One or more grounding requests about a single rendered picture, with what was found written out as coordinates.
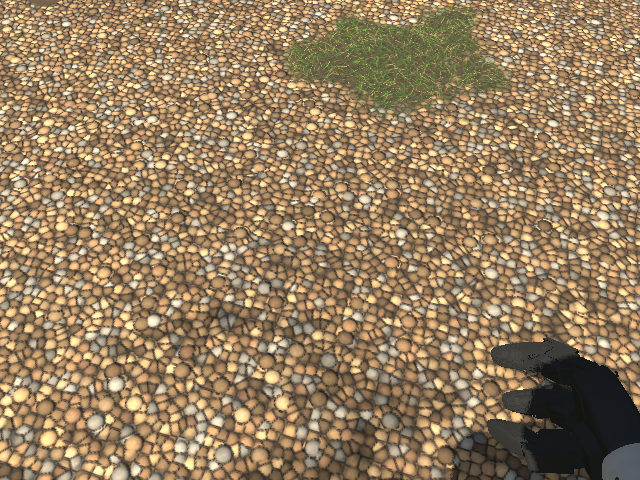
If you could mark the robot right forearm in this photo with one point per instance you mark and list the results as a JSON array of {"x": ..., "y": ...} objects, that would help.
[{"x": 622, "y": 463}]

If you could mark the right robot hand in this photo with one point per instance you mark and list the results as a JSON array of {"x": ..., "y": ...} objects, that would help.
[{"x": 598, "y": 411}]

